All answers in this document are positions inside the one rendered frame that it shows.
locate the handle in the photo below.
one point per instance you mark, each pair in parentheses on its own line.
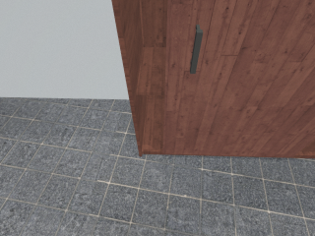
(196,49)

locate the wardrobe door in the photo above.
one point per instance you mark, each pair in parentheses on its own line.
(253,93)
(310,147)

